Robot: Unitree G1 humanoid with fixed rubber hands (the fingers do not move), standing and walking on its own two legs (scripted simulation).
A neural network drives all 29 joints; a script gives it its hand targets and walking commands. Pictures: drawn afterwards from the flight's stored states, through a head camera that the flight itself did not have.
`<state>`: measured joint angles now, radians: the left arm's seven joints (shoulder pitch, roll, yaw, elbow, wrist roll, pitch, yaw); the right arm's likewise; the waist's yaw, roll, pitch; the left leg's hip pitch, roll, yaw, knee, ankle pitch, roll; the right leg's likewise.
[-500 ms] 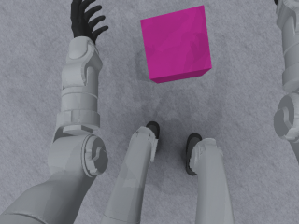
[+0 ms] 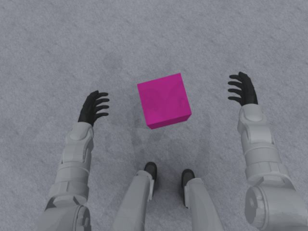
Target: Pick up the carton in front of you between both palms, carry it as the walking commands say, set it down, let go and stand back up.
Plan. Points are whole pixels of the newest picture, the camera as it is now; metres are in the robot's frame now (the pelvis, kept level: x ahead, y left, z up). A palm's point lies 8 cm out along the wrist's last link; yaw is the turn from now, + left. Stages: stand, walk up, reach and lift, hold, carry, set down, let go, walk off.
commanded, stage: let go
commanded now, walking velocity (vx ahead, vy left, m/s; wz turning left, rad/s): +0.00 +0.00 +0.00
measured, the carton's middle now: (164, 104) +0.50 +0.06 -0.58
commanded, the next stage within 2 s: stand in 1.08 s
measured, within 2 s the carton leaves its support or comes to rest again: neither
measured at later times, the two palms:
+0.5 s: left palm (56, 180) +0.21 +0.24 -0.01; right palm (282, 161) +0.29 -0.20 -0.02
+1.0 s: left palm (54, 179) +0.21 +0.24 +0.01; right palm (303, 200) +0.23 -0.23 +0.00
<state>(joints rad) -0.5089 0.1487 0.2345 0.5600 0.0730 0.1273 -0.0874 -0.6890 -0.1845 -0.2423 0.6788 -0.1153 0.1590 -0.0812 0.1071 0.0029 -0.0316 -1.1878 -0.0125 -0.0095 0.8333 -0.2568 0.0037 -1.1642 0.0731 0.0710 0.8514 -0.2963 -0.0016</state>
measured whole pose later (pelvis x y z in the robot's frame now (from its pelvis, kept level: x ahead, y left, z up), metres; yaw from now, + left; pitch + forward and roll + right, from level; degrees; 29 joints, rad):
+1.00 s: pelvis +0.06 +0.00 +0.06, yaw +3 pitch -5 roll +0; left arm 0.20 0.23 0.03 0.38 0.02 0.22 -0.03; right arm 0.23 -0.22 -0.02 0.46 0.01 0.10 0.03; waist 0.00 -0.01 0.09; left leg -0.12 -0.03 -0.06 0.48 -0.27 0.00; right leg -0.07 0.04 0.03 0.47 -0.32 -0.02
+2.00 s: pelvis +0.07 +0.02 +0.07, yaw +1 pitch -2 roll +0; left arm 0.15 0.36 0.02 0.88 0.03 0.00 0.03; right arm 0.15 -0.35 -0.03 0.89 -0.03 0.00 -0.02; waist 0.00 -0.03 0.02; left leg -0.14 -0.04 -0.02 0.43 -0.26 0.04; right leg -0.09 0.01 0.07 0.39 -0.28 0.01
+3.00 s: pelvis +0.05 +0.02 +0.07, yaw +2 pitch -2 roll +0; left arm 0.13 0.39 0.00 1.02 0.02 -0.01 0.01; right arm 0.11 -0.38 -0.01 1.04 -0.01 -0.01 -0.01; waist 0.00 -0.02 0.03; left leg -0.12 -0.04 -0.03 0.35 -0.18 0.03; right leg -0.07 0.01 0.06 0.32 -0.21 0.01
